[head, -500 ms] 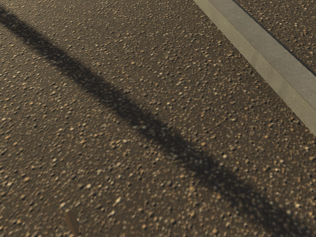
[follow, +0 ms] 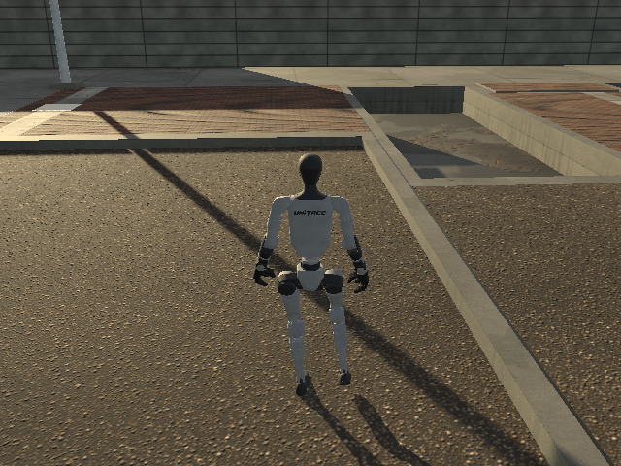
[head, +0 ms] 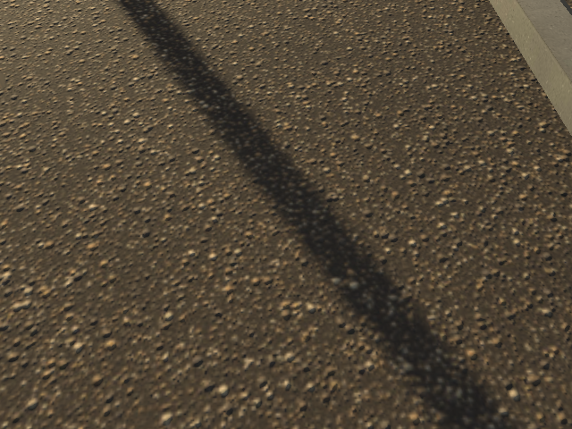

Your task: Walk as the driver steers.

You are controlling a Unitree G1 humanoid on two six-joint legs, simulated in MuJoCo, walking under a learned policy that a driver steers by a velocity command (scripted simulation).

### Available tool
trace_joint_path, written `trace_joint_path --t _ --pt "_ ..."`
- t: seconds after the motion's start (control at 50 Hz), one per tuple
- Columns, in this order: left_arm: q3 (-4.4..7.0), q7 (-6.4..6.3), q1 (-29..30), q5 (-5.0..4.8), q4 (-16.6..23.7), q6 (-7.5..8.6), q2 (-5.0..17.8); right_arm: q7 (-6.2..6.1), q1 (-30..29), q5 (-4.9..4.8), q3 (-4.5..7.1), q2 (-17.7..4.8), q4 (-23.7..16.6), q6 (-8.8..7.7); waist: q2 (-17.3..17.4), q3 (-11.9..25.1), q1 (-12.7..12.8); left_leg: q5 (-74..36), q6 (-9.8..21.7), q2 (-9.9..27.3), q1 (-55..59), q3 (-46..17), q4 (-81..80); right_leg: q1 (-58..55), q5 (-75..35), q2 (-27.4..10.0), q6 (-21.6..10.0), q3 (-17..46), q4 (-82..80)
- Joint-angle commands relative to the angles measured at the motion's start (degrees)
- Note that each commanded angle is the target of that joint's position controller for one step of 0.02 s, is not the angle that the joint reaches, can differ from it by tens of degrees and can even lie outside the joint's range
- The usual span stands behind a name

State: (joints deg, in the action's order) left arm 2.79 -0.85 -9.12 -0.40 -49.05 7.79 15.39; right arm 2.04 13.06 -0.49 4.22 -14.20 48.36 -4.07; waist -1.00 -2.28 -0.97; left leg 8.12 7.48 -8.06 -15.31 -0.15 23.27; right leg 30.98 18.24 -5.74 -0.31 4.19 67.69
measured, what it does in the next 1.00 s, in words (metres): walks ahead, turning left: right foot, then left foot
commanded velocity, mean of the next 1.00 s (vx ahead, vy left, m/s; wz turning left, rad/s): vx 0.50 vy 0.00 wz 0.39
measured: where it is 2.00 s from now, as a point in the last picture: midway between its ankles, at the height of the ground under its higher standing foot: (211, 233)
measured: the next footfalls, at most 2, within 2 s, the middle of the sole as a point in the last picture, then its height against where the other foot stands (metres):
right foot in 0.30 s outside the picture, level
left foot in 0.80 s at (203, 407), level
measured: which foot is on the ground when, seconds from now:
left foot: down 0.00-0.30, up 0.32-0.78, down 0.80-1.00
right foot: up 0.00-0.28, down 0.30-0.82, up 0.84-1.00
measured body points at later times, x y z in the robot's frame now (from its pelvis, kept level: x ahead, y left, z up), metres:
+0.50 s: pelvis +0.29 -0.04 +0.00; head +0.31 -0.04 +0.45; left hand +0.31 +0.25 -0.11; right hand +0.47 -0.28 -0.11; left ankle +0.23 +0.08 -0.65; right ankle +0.33 -0.15 -0.74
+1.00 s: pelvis +0.52 +0.11 +0.01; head +0.53 +0.14 +0.46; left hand +0.52 +0.41 -0.12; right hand +0.71 -0.11 -0.10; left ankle +0.50 +0.19 -0.74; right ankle +0.60 -0.04 -0.65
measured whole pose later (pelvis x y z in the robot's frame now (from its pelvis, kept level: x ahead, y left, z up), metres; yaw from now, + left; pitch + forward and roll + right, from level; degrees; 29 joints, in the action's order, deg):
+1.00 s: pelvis +0.52 +0.11 +0.01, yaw +23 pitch +2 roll +0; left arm 3.2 0.4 -12.3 -0.8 -47.6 4.5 17.5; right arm 1.7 16.7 0.1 3.2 -14.8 43.0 -4.2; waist -2.4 -0.6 -1.0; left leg 9.8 3.9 -2.5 -13.6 2.5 21.5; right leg 33.8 15.6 -7.1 0.0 1.0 62.9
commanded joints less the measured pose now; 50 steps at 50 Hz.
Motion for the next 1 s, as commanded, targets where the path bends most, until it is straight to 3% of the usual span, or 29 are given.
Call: trace_joint_path --t 0.02,0.06,0.12,0.2,0.26,0.28,0.3,0.32,0.34,0.36,0.38,0.4,0.42,0.46,0.52,0.58,0.64,0.7,0.74,0.76,0.78,0.8,0.82,0.84,0.86,0.88,0.9,0.94,1.0 --pt "1.67 -0.73 -3.04 1.60 3.29 -1.24 4.99 -1.31 -2.24 -0.09 1.70 -8.32 -4.88 -1.40 1.51 1.35 2.85 -7.78 10.40 15.05 -3.23 -16.53 -13.23 2.21 -6.17 -1.70 2.62 -0.44 -8.99" --pt "1.49 -0.95 2.91 1.71 5.47 -1.33 4.46 -2.14 0.55 -0.19 2.04 -9.44 -4.71 -1.14 2.58 0.53 0.77 -6.63 8.84 13.24 -3.71 -15.09 -12.69 3.20 -14.40 -0.18 3.56 -0.96 -18.73" --pt "0.81 -0.37 9.63 1.09 7.72 -0.86 2.96 -2.60 3.86 -0.73 2.16 -9.63 -4.33 -0.49 4.40 0.85 -2.19 -3.59 5.83 11.43 -3.11 -14.18 -10.69 -0.19 -23.84 3.11 3.42 -1.58 -32.26" --pt "1.06 0.86 13.99 0.14 10.32 -0.08 4.83 -2.82 7.43 -1.19 2.02 -8.96 -3.52 0.23 5.72 2.18 -3.76 -1.87 4.93 13.76 4.30 -19.76 -5.33 -0.73 -22.53 4.85 2.58 0.01 -38.78" --pt "1.75 1.68 12.40 -0.20 10.78 1.09 6.85 -3.33 7.59 -0.77 2.17 -9.40 -4.13 0.95 7.84 3.27 -1.92 -4.81 4.18 15.53 9.14 -24.77 0.28 -4.65 -14.62 5.95 0.67 0.06 -41.91" --pt "2.32 1.57 7.81 -0.16 9.68 1.45 7.77 -3.36 6.61 -0.70 1.92 -8.80 -4.70 1.12 8.64 4.93 0.72 -7.94 3.11 14.20 8.66 -24.61 3.56 -11.00 -14.69 6.21 -0.82 -0.96 -44.35" --pt "3.25 1.21 0.37 0.67 8.44 1.78 10.07 -3.12 5.51 -0.38 1.07 -6.57 -5.68 0.90 7.66 10.63 4.43 -9.92 1.19 11.32 4.95 -21.93 12.98 -23.63 -15.13 2.15 -3.81 1.83 -43.32" --pt "4.23 0.55 -9.48 1.47 7.60 1.55 13.75 -3.03 6.16 0.00 0.14 -3.69 -7.36 0.60 0.41 19.30 7.40 -0.91 -2.08 6.21 -6.70 -15.05 29.92 -41.73 -11.15 -8.81 -8.59 14.27 -42.66" --pt "4.94 1.06 -13.05 1.22 5.40 0.55 15.96 -2.83 13.96 -1.53 -0.66 -2.56 -8.73 0.02 -19.69 24.63 3.70 26.99 -4.69 1.63 -24.70 -10.26 44.85 -54.87 0.07 -19.52 -16.28 39.80 -47.77" --pt "3.48 1.09 -10.60 0.19 7.02 0.03 9.46 -2.98 13.00 -2.28 0.48 -8.85 -7.11 0.27 -11.76 18.60 4.80 24.00 -5.35 6.90 -30.83 -11.61 51.51 -51.15 10.39 -18.72 -14.30 38.68 -49.24" --pt "2.70 0.79 -7.91 0.06 7.74 -0.58 6.49 -2.94 7.05 -1.74 1.10 -10.98 -7.90 0.63 -5.88 10.87 6.05 18.45 -5.88 8.72 -31.92 -9.53 52.58 -43.26 7.47 -15.87 -11.43 28.35 -50.11" --pt "2.37 0.78 -5.01 0.64 7.96 -1.04 6.24 -3.03 4.28 -1.06 1.11 -9.92 -8.62 0.78 -1.93 6.73 4.80 14.30 -6.17 10.55 -29.86 -8.01 51.10 -35.66 0.50 -13.25 -10.09 21.76 -51.68" --pt "2.05 0.82 -3.63 0.98 7.60 -1.22 5.32 -2.85 2.73 -0.62 1.27 -8.95 -9.36 0.83 -2.11 3.62 3.66 11.81 -6.24 12.13 -28.62 -8.03 48.66 -30.49 -5.32 -11.43 -9.94 17.21 -53.19" --pt "1.90 0.96 -2.79 1.12 6.90 -0.96 4.62 -2.29 3.59 -1.34 1.04 -6.30 -9.97 1.48 -4.54 2.34 1.88 10.00 -6.19 14.09 -25.20 -6.58 45.98 -25.18 -10.29 -8.96 -9.65 9.78 -56.27" --pt "2.60 1.42 -4.60 0.59 5.07 -0.28 6.40 -2.23 1.46 -0.77 0.26 -3.87 -11.77 1.85 -3.18 1.73 1.57 7.28 -6.91 14.42 -25.94 -6.14 39.34 -23.72 -17.30 -8.91 -11.92 4.73 -58.91" --pt "3.01 1.53 -5.03 0.20 4.03 -0.56 7.87 -1.61 -2.05 -0.39 -0.48 -3.12 -12.72 1.25 -2.38 1.57 2.02 -0.86 -6.95 14.34 -24.71 -4.72 28.01 -24.60 -21.63 -7.81 -11.73 -0.64 -59.70" --pt "3.16 1.38 -7.02 -0.69 2.93 -1.33 9.21 -0.57 -8.38 -0.36 -1.16 -2.57 -14.10 0.34 -2.45 0.27 4.11 -7.28 -6.61 13.17 -20.39 -0.65 17.37 -24.31 -21.61 -6.55 -10.37 -4.41 -59.51" --pt "3.45 1.41 -10.43 -1.41 1.09 -2.23 10.86 0.06 -12.70 -0.86 -1.04 -3.70 -16.06 0.12 -3.49 -0.77 4.92 -4.71 -5.43 12.19 -19.44 0.27 12.22 -28.72 -21.95 -9.14 -9.62 -3.70 -58.18" --pt "3.60 1.25 -10.76 -1.76 0.28 -3.00 11.74 0.27 -12.53 -0.72 -0.52 -5.19 -16.59 0.01 -4.54 -0.30 3.44 -0.61 -3.68 10.82 -16.67 1.30 9.32 -31.75 -27.88 -10.53 -8.61 -3.83 -55.01" --pt "3.59 1.10 -10.05 -1.89 0.10 -3.35 12.22 0.20 -9.05 -0.45 0.21 -6.45 -15.80 -0.05 -4.80 1.88 0.71 -0.71 -2.48 9.11 -10.44 2.76 6.95 -31.91 -36.37 -9.84 -7.55 -5.32 -50.26" --pt "3.19 0.93 -10.22 -1.85 -0.15 -3.61 11.50 -0.09 -1.42 -0.18 1.56 -8.68 -13.29 0.03 -3.93 6.53 -3.20 -2.57 -0.91 7.08 1.11 4.28 4.91 -29.72 -43.47 -7.52 -6.07 -7.90 -41.01" --pt "2.21 0.67 -10.28 -0.86 0.52 -3.45 9.48 -0.78 8.05 0.04 3.09 -12.17 -10.91 0.30 -1.74 12.84 -7.33 -4.28 1.33 11.34 16.83 -0.94 6.93 -20.49 -36.41 -4.94 -3.69 -10.00 -27.48" --pt "-0.12 1.13 -15.06 0.50 3.04 -2.40 3.02 -1.33 13.46 0.97 4.34 -19.19 -10.15 0.54 13.05 20.75 -5.40 1.85 10.62 27.65 37.96 -28.38 4.17 3.20 -5.02 3.62 0.36 -10.51 -3.56" --pt "0.28 1.42 -14.04 -0.20 1.93 -0.99 5.34 -1.20 15.06 0.21 3.32 -15.71 -10.00 0.44 13.00 26.35 -6.54 5.24 13.13 31.28 38.91 -43.01 -4.03 9.97 15.51 5.82 0.03 -0.59 5.46" --pt "1.49 1.73 -9.49 -2.11 3.54 -0.52 9.07 -0.91 11.26 0.23 2.14 -12.91 -9.95 0.13 10.00 17.14 -5.76 5.46 10.25 29.12 32.46 -34.18 -4.62 15.51 12.36 2.53 -0.76 0.13 8.47" --pt "1.30 1.58 -6.38 -2.06 4.28 -0.48 8.66 -0.81 7.23 0.01 1.49 -10.78 -10.29 0.00 7.70 11.42 -4.11 2.25 8.40 26.42 24.08 -26.07 -5.36 15.17 7.09 -0.01 -1.24 -1.30 5.96" --pt "1.43 1.28 -5.35 -0.95 4.11 -0.82 8.19 -0.58 3.52 0.15 0.85 -8.71 -10.44 -0.12 5.47 7.47 -2.09 -1.37 7.26 23.89 16.32 -20.58 -7.11 12.73 3.14 -1.72 -0.93 -1.75 2.33" --pt "1.53 1.28 -7.80 -0.44 3.31 -2.44 6.73 -0.28 0.02 0.70 0.46 -6.86 -10.54 -0.72 7.32 5.32 1.51 -4.56 6.45 21.10 7.03 -14.99 -11.39 5.58 -1.81 -3.50 -0.35 -1.15 -1.69" --pt "1.28 0.96 -6.50 0.04 3.78 -3.81 5.02 -0.58 0.76 0.62 0.95 -8.14 -8.85 -1.94 5.40 3.41 2.63 -9.80 7.52 20.56 4.14 -10.36 -14.71 6.26 -7.59 -3.39 1.08 -1.41 -6.71"
Keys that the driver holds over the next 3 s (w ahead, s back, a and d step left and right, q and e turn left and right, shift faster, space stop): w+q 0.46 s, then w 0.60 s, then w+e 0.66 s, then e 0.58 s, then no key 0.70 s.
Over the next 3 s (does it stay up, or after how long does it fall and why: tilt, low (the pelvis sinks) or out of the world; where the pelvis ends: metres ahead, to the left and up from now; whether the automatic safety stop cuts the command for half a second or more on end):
stays up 1.12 0.22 0.00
